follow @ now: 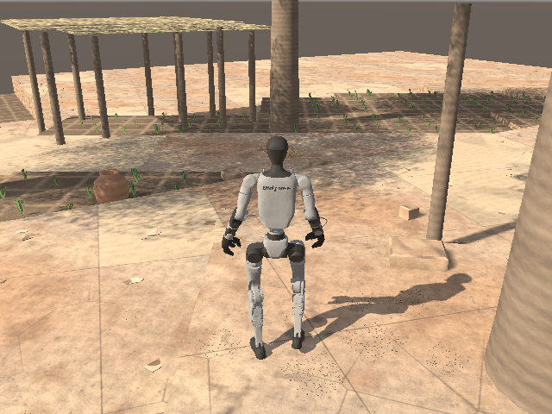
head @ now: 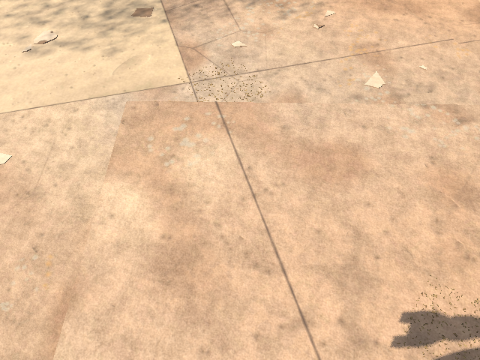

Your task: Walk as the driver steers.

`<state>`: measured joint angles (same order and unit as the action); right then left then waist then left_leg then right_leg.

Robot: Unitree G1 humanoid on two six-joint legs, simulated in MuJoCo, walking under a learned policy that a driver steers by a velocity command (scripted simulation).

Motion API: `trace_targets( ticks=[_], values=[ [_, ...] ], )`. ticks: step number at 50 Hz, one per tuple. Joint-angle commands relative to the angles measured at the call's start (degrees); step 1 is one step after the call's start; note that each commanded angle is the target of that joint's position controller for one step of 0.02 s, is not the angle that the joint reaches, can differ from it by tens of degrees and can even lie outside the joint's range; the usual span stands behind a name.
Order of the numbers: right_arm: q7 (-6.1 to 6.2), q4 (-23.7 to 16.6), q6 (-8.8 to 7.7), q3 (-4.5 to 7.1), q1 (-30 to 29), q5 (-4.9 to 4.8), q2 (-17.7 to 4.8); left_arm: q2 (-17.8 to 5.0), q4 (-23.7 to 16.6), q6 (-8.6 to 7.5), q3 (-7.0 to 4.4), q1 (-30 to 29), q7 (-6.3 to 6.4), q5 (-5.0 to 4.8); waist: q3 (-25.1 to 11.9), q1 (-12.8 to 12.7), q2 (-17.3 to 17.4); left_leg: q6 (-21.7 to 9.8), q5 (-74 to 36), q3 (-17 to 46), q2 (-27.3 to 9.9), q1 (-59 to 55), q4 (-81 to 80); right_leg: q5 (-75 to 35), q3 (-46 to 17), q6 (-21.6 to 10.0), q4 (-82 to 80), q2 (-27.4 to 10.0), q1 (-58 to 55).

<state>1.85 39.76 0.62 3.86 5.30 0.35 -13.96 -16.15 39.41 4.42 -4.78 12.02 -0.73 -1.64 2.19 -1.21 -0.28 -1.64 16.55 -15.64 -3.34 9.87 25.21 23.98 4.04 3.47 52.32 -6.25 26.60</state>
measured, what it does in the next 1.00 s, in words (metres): walks ahead, turning right: right foot, then left foot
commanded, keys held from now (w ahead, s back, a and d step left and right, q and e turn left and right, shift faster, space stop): w+e+shift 0.44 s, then w+q+shift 0.20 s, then shift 0.36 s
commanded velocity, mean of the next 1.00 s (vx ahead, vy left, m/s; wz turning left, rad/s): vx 0.65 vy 0.00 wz -0.42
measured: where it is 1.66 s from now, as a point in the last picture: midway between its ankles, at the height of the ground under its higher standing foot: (371, 261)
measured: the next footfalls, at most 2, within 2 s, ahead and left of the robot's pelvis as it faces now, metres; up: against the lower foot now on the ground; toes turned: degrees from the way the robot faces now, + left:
right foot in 0.18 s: +0.06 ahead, -0.17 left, +0.00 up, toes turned -18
left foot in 0.58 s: +0.54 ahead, -0.17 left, +0.00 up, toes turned -26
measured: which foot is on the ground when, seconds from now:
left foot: down 0.00-0.20, up 0.22-0.56, down 0.58-1.00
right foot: up 0.00-0.16, down 0.18-0.60, up 0.62-0.98, down 1.00-1.00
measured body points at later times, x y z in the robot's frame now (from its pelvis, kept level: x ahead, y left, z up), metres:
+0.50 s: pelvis +0.24 -0.14 -0.01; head +0.27 -0.17 +0.44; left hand +0.32 +0.14 -0.12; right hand +0.36 -0.45 -0.09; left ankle +0.46 -0.08 -0.70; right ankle +0.03 -0.15 -0.74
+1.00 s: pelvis +0.60 -0.30 -0.01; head +0.64 -0.31 +0.44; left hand +0.93 -0.22 -0.06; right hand +0.47 -0.54 -0.14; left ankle +0.51 -0.15 -0.74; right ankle +0.75 -0.46 -0.73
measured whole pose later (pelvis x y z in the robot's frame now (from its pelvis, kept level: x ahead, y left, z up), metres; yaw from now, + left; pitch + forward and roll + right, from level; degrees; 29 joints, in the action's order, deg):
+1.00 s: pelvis +0.60 -0.30 -0.01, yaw -22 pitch +1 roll +2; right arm 0.9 50.6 -4.4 1.7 24.9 -0.8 -14.9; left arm -14.0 36.1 -6.9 1.0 -2.4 -1.8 1.0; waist 3.0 5.8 -2.1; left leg -3.2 23.5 3.4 5.3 -2.6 21.1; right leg -12.9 -2.7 -2.3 24.7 1.2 30.6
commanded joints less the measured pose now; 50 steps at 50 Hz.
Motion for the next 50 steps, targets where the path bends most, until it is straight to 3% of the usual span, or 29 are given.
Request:
trace_targets(
  ticks=[1, 7, 8, 9, 10, 11, 12, 14, 16, 21, 24, 26, 27, 28, 29, 30, 31, 32, 33, 34, 36, 37, 38, 39, 42, 44, 46, 48, 50],
  values=[
    [-0.27, -1.78, -2.01, 4.19, 3.75, -1.12, -12.49, -5.04, -7.39, -1.85, -0.90, -7.05, -1.31, -0.66, -1.99, 3.88, 6.06, -9.44, 16.15, 17.77, -21.57, -10.71, -17.27, 3.05, -0.88, -3.53, -2.34, -2.43, 9.74],
    [-3.06, 0.02, -3.35, 4.99, 2.51, -2.71, -14.16, -4.24, -6.07, -1.97, -0.66, -5.05, -2.10, -1.03, -0.51, 0.61, 2.89, -6.21, 12.35, 7.08, -18.68, -11.20, -14.18, 2.72, 4.12, -8.68, -12.13, -0.75, 0.45],
    [-4.29, 0.00, -1.86, 3.77, 4.01, 1.87, -12.10, -5.09, -4.08, -1.09, -0.75, -0.20, -3.62, 4.74, -4.69, -0.92, 4.07, -2.71, 10.06, -0.07, -14.81, -8.76, -6.27, -4.04, 10.44, -9.52, -19.72, 5.27, -10.70],
    [-4.74, 0.22, -1.31, 3.38, 3.17, 1.49, -11.10, -7.04, -0.01, -1.53, -2.30, 9.56, -2.95, 4.60, -7.38, -6.26, -1.39, -0.82, -4.44, -4.81, -10.53, -0.18, 10.91, -3.83, 11.22, -10.87, -21.12, 9.54, -25.20],
    [-4.50, -2.61, -1.16, 1.96, -1.45, 1.46, -8.13, -12.82, 3.94, -2.21, -4.15, 22.90, -1.80, 4.07, -7.16, -13.63, -13.49, 1.11, -0.16, -4.60, -6.74, 19.23, 36.71, 8.77, -6.37, -15.04, -25.95, 2.15, -37.62],
    [-4.76, -9.76, -2.42, 0.64, -9.53, 2.82, -4.23, -18.89, 1.92, -2.46, -4.43, 19.73, -1.21, 3.22, -2.73, -11.33, -23.86, 4.58, 20.52, 5.41, 4.20, 44.98, 49.91, 13.94, -39.67, -20.82, -38.06, -8.47, -39.75],
    [-4.49, -10.72, -2.91, 0.84, -12.49, 4.46, -7.53, -16.24, -0.69, -3.28, -3.47, 15.07, -1.08, 3.08, -0.38, -10.60, -8.83, 4.84, 14.79, 14.70, 0.98, 51.95, 53.10, 9.50, -41.75, -21.52, -41.15, -12.29, -39.52],
    [-4.51, -7.64, -4.26, 0.63, -4.40, 3.28, -9.69, -14.23, -0.31, -4.33, -2.49, 12.64, -0.08, 3.18, 0.47, -4.82, -2.84, 4.50, 4.31, 16.12, -3.51, 45.67, 46.35, 2.30, -31.74, -20.43, -39.10, -9.82, -34.44],
    [-4.94, -5.65, -3.66, 0.77, -0.52, 3.91, -11.29, -11.83, -0.77, -5.86, -1.19, 9.07, 0.00, 2.51, 1.11, -1.31, -3.76, 5.47, -0.07, 16.01, -3.51, 37.83, 40.33, 1.52, -26.90, -19.22, -41.97, -4.61, -27.74],
    [-5.46, -8.28, -2.45, -1.11, -8.15, 1.92, -8.42, -12.02, 1.11, -8.15, -1.22, 10.34, -0.18, 2.30, 5.98, -1.15, -3.12, 6.94, -7.28, 13.48, 0.16, 32.11, 22.97, -13.24, -21.34, -19.28, -44.69, 0.60, -19.70],
    [-5.80, -9.04, -2.98, -2.11, -9.86, 1.65, -7.02, -12.29, 3.25, -9.11, -1.15, 11.26, 0.30, 1.42, 4.39, -1.76, -6.27, 3.85, -14.85, 11.43, 1.43, 21.85, 11.32, -27.34, -19.17, -17.25, -46.83, -1.56, -20.54],
    [-4.90, -7.46, -3.07, -1.28, -5.63, 1.47, -8.88, -13.12, 4.70, -9.88, -0.96, 10.99, 0.00, 1.43, 1.68, 0.09, -6.56, 0.20, -15.43, 9.97, 3.47, 14.06, 8.77, -46.55, -15.88, -14.53, -43.69, -2.76, -25.42],
    [-4.03, -5.78, -2.81, -0.43, 0.20, 1.18, -10.51, -14.34, 5.57, -9.91, -1.25, 11.21, -0.13, 2.22, -2.41, 2.77, -7.07, -1.42, -11.06, 8.68, 5.92, 8.83, 10.10, -60.93, -13.85, -13.40, -36.53, -2.58, -28.99],
    [-3.08, -2.49, -2.56, 0.56, 11.83, 0.75, -11.87, -14.99, 6.10, -9.36, -1.52, 10.12, 0.05, 3.35, -7.83, 8.52, -7.36, -2.74, -5.66, 7.24, 8.34, -0.70, 11.62, -70.54, -11.69, -12.72, -23.69, -2.18, -28.96],
    [-2.09, 1.42, -2.29, 1.56, 25.12, 0.65, -13.45, -14.29, 6.11, -8.87, -1.40, 7.37, 0.32, 4.08, -12.21, 15.77, -5.11, -3.68, -2.71, 7.85, 7.12, -13.63, 10.79, -67.93, -9.13, -11.74, -6.21, -0.26, -21.89],
    [-1.30, 3.66, -2.64, 2.97, 33.00, 1.66, -18.80, -8.02, 4.77, -9.05, 0.23, 7.37, 0.22, 3.86, -15.68, 17.21, 6.81, -6.11, 18.10, 23.41, -2.52, -23.19, 7.32, -42.22, -6.54, -10.12, 21.09, 7.10, -7.92],
    [-2.27, 5.14, -2.98, 3.04, 30.39, 1.54, -20.53, -1.78, 1.89, -10.49, 2.08, 10.57, -1.07, 2.90, -17.09, 9.84, 25.50, -10.31, 32.60, 62.85, -11.11, -25.44, -10.98, -0.45, -13.15, -9.27, 32.65, 17.66, 8.11],
    [-3.40, 2.21, -3.03, 2.46, 16.82, 1.54, -16.32, -4.34, 1.60, -10.67, 2.43, 11.03, -0.98, 3.31, -8.96, 3.48, 17.65, -14.17, 35.04, 70.81, -13.07, -20.22, -15.08, -4.23, -13.05, -10.31, 35.04, 11.87, 15.80],
    [-3.63, 1.02, -3.58, 1.88, 13.41, 1.14, -11.75, -7.04, 2.66, -10.65, 2.38, 7.76, -0.84, 3.72, -6.43, 3.18, 5.96, -15.48, 25.93, 62.21, -13.59, -13.90, -13.36, -8.46, -11.70, -9.99, 33.67, 8.17, 13.73],
    [-3.60, 2.06, -4.11, 1.27, 13.52, 1.06, -9.52, -7.18, 2.12, -10.49, 2.65, 4.06, -0.66, 4.33, -2.70, 2.62, -0.30, -14.63, 11.07, 53.76, -11.66, -6.19, -12.12, -9.16, -10.66, -9.35, 28.53, 6.03, 10.84],
    [-3.27, 4.89, -5.39, -0.31, 13.91, 1.10, -6.99, -5.59, 0.94, -9.12, 3.36, 2.45, -0.60, 5.34, 0.19, -0.39, 0.08, -13.01, -14.84, 41.77, -8.41, 3.14, -10.89, -6.67, -9.86, -7.00, 21.80, 3.89, 6.01],
    [-3.18, 6.34, -6.15, -0.52, 15.53, 0.70, -7.38, -4.97, 0.59, -8.45, 3.73, 2.57, -0.56, 5.16, 0.97, -0.84, 2.03, -13.61, -30.08, 38.22, -8.43, 5.43, -10.62, -4.91, -8.92, -5.70, 18.92, 3.56, 4.66],
    [-2.95, 4.51, -8.04, -1.16, 12.91, -1.47, -5.39, -5.79, -1.26, -10.09, 3.28, 0.36, 0.07, 0.00, 0.42, -0.78, 3.79, -14.03, -33.13, 36.35, -8.06, 2.78, -11.86, -4.57, -11.09, -5.49, 16.32, 1.95, 7.15],
    [-2.64, 5.28, -8.71, -0.96, 12.45, -2.04, -6.95, -5.54, -2.17, -10.62, 3.80, -2.10, 0.23, 0.36, 0.07, -1.00, 3.45, -13.48, -37.04, 33.39, -7.68, 2.44, -12.24, -6.64, -9.88, -4.91, 10.98, 1.37, 8.59],
    [-1.12, 6.11, -8.03, -0.17, 14.15, -1.87, -10.46, -1.97, -5.26, -11.49, 5.29, -11.21, -0.45, 2.59, -0.58, 1.82, 0.75, -9.83, -44.42, 22.15, -1.03, 5.65, -12.70, -22.46, -3.80, -3.24, -11.06, 4.74, 1.85],
    [-0.77, 7.66, -7.34, -0.03, 19.40, -1.74, -11.17, -1.13, -6.24, -11.83, 5.26, -14.79, -1.08, 2.60, -2.55, 5.01, 1.94, -7.97, -39.44, 21.74, -0.73, 3.55, -13.30, -37.11, -2.83, -3.12, -20.04, 7.98, -3.71],
    [-0.56, 8.73, -6.58, 0.00, 20.51, -1.79, -11.07, -2.88, -6.94, -11.64, 4.22, -15.78, -1.12, 2.28, -2.59, 4.90, 4.22, -6.09, -33.77, 22.40, -1.56, -0.07, -11.50, -40.68, -4.61, -4.20, -25.12, 8.64, -5.61],
    [-0.55, 8.90, -5.67, 0.18, 19.98, -1.23, -10.87, -5.25, -5.93, -11.51, 2.85, -12.73, -0.82, 2.42, -3.97, 2.79, 5.26, -4.92, -35.07, 23.41, -2.32, -3.75, -6.30, -38.07, -5.53, -5.54, -26.01, 9.22, -9.07],
    [-0.55, 7.34, -4.51, 0.29, 15.81, -0.85, -10.83, -7.44, -1.70, -11.63, 1.37, -0.49, -0.52, 2.86, -8.55, -3.81, 4.44, -2.17, -40.76, 21.41, -0.03, -4.81, 8.55, -42.19, -5.18, -7.45, -28.74, 8.18, -19.40]
  ],
)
